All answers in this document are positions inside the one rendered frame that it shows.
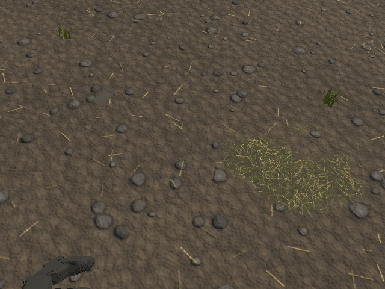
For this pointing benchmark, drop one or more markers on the robot left hand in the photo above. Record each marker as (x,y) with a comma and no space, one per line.
(57,270)

